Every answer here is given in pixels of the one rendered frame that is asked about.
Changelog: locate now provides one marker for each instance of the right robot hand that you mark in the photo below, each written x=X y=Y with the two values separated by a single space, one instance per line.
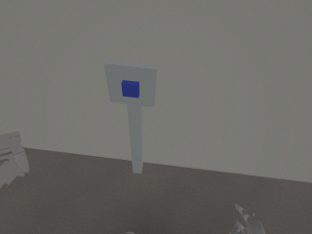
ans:
x=251 y=224

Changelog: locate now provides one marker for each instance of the panel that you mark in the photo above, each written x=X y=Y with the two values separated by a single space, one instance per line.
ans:
x=146 y=74

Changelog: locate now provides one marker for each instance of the button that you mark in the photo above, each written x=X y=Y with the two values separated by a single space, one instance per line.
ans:
x=130 y=89

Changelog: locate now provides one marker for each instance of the left robot hand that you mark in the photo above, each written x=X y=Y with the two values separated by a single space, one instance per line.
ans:
x=10 y=149

